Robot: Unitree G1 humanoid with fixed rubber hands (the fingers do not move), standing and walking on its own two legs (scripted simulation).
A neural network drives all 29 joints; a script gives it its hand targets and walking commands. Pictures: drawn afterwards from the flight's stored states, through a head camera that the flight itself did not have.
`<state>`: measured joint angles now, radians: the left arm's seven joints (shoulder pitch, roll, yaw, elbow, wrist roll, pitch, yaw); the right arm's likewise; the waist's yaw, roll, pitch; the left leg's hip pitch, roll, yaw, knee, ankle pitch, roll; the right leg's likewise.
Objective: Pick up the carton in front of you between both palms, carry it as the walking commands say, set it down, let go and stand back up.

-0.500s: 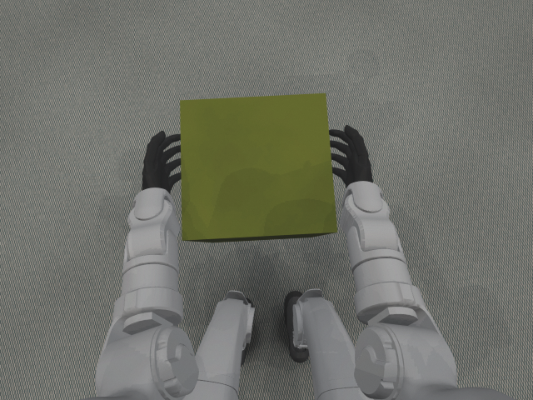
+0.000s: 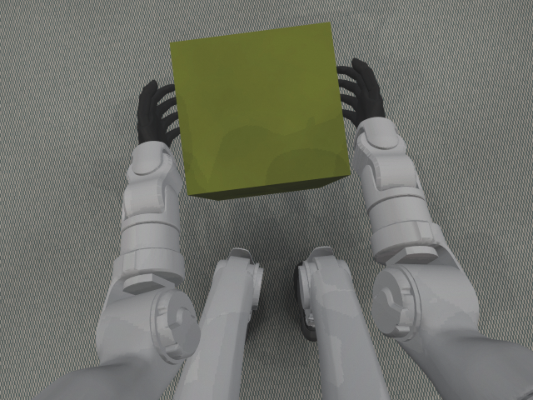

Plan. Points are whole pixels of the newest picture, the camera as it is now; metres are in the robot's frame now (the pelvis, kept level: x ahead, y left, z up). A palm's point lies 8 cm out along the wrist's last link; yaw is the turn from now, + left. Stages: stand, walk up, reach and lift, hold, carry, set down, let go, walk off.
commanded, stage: set down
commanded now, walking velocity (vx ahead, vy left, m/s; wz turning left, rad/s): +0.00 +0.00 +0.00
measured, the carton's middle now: (261, 131) +0.49 +0.03 -0.18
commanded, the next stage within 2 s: none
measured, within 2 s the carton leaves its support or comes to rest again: rests again in 1.04 s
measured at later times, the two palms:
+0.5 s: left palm (183, 149) +0.47 +0.18 -0.25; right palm (339, 119) +0.53 -0.11 -0.25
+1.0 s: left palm (192, 151) +0.48 +0.18 -0.32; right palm (331, 124) +0.54 -0.11 -0.32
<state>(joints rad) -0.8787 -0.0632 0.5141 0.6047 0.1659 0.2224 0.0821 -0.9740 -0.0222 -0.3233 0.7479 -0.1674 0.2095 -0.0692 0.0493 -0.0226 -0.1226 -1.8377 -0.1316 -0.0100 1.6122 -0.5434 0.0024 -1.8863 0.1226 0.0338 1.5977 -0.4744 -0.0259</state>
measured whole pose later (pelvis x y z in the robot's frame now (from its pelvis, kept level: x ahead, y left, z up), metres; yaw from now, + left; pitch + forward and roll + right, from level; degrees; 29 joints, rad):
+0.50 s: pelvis -0.03 -0.01 -0.11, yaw +2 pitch +42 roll +5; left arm -1.20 0.02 0.56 0.67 0.13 0.29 0.14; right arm -1.41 -0.21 -0.22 0.98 -0.10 0.25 -0.07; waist 0.05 -0.01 0.17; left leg -2.14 -0.15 0.04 1.98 -0.58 -0.03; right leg -2.20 0.14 0.02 1.98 -0.50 -0.02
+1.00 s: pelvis -0.02 +0.00 -0.17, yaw +3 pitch +36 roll +3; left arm -1.28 0.05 0.47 0.79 0.03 0.22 0.16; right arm -1.49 -0.31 -0.11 1.13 0.00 0.20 -0.06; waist 0.05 0.03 0.32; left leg -2.19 -0.16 0.07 2.21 -0.65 0.00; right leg -2.24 0.10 0.00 2.21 -0.60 -0.02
